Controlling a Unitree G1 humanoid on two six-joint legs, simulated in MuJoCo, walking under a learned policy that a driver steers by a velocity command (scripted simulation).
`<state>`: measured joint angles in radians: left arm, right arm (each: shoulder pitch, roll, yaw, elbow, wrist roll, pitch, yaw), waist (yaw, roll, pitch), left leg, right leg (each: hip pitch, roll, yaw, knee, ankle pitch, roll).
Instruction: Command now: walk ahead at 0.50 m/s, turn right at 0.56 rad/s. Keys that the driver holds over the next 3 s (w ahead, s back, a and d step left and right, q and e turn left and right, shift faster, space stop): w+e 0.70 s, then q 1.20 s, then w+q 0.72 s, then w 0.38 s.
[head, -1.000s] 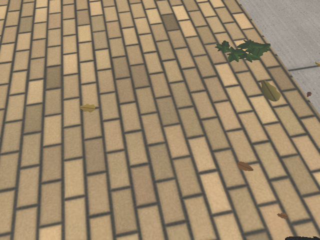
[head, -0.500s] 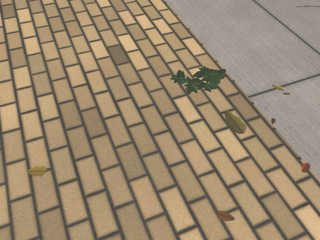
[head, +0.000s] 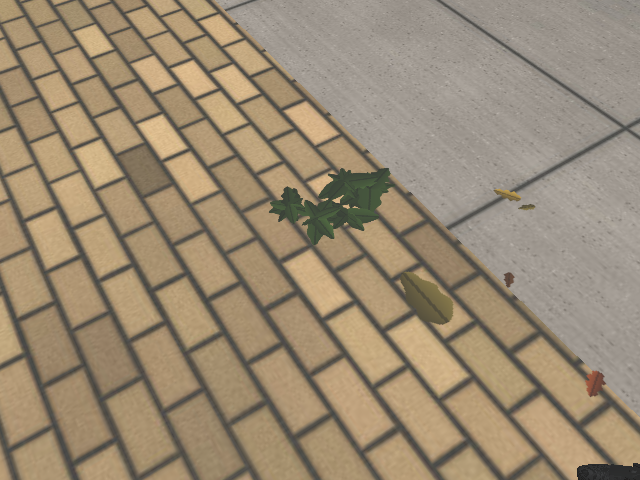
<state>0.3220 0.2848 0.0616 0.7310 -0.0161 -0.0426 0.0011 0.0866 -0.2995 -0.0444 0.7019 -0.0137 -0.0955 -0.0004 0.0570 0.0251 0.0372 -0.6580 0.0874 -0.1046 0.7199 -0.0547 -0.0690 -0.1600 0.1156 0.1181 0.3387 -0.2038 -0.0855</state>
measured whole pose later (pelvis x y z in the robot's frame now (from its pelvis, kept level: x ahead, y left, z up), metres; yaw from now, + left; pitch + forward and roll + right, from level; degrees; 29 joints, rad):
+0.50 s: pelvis +0.27 +0.04 +0.00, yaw -18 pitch +1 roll +2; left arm 0.17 0.31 0.07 0.63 -0.02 -0.01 -0.02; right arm 0.32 -0.28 -0.07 0.84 -0.01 -0.09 0.00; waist -0.08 -0.05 0.04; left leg -0.04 -0.02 0.15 0.26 -0.24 0.02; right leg -0.69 -0.10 0.06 0.87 -0.08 0.01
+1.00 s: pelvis +0.49 -0.10 +0.00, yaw -25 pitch +1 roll -1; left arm 0.20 0.24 0.05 0.73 0.03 -0.05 0.00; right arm 0.17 -0.30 -0.05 0.81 0.01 -0.04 0.00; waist 0.01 0.05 0.07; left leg -0.62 0.10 -0.04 0.83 -0.11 -0.06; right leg -0.14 0.07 -0.09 0.30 -0.18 -0.08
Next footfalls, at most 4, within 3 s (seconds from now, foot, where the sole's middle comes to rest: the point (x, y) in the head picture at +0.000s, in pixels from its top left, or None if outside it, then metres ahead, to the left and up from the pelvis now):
0.16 left None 0.28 0.15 -0.78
0.68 right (451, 474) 0.48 -0.18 -0.78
1.18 left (385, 368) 0.71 -0.05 -0.78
1.60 right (489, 400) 0.64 -0.28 -0.78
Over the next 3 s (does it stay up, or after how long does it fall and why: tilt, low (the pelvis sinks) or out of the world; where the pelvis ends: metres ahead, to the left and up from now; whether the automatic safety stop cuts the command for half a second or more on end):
stays up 0.99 0.10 -0.03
